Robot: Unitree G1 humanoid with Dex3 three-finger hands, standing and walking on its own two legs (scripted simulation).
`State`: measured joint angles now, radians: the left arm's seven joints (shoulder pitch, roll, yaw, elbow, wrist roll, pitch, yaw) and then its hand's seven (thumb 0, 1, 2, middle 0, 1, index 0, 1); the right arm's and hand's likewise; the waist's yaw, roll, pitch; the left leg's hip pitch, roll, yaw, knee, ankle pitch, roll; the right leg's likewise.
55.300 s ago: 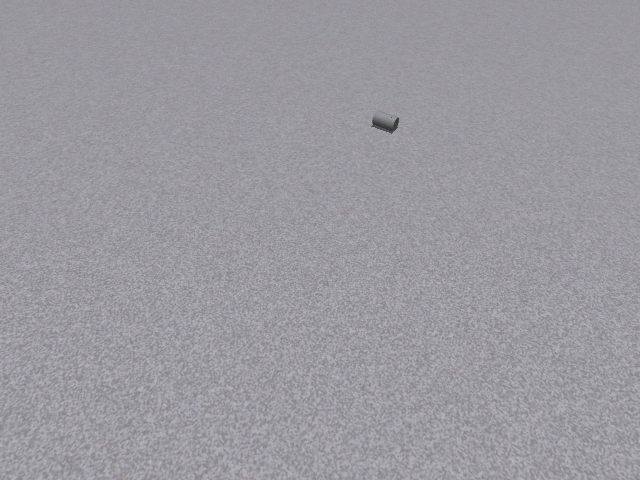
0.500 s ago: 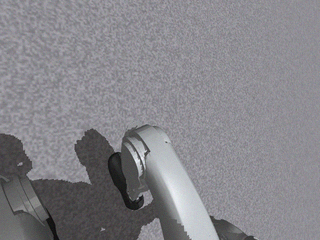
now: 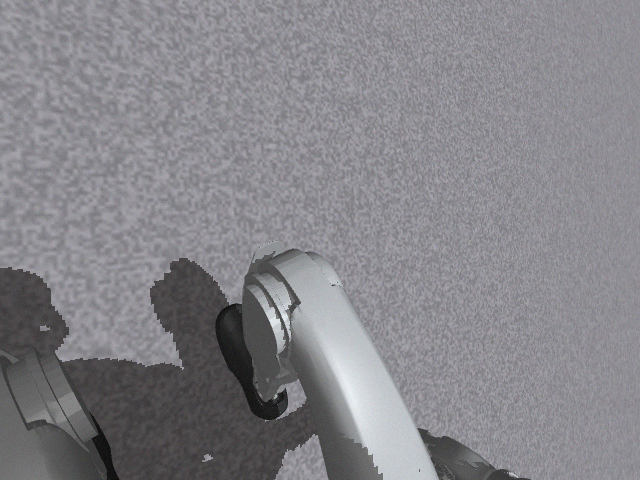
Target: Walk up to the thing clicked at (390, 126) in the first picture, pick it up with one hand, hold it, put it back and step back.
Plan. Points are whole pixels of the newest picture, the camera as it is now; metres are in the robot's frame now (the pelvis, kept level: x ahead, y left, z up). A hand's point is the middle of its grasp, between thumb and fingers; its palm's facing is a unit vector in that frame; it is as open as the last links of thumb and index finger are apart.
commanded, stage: rest palm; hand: left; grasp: from above
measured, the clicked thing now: out of the picture +0.45 +0.51 -0.30
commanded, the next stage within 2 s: go down in 0.66 s
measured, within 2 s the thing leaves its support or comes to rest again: neither
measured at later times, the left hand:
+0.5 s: hand out of the picture +0.43 +0.42 -0.23, palm faces +0.09 -0.40 -0.91, open 14.1 cm
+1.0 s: hand out of the picture +0.43 +0.42 -0.23, palm faces +0.10 -0.41 -0.91, open 13.9 cm
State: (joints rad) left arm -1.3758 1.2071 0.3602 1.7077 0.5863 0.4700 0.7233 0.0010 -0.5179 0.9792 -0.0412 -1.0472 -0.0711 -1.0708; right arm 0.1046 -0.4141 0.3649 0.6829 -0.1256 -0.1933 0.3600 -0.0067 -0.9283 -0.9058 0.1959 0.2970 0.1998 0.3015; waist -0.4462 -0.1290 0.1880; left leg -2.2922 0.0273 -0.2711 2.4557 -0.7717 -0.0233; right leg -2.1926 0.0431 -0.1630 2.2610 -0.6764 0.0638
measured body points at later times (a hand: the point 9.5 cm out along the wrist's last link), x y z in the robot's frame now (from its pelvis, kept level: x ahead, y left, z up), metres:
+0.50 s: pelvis +0.00 +0.00 +0.00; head +0.31 +0.13 +0.30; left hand +0.43 +0.44 -0.18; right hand +0.01 -0.25 -0.04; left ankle +0.05 +0.13 -0.30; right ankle +0.11 -0.12 -0.30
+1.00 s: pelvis +0.00 +0.00 +0.00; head +0.31 +0.13 +0.30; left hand +0.43 +0.43 -0.18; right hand +0.02 -0.26 -0.04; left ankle +0.05 +0.13 -0.30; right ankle +0.11 -0.12 -0.30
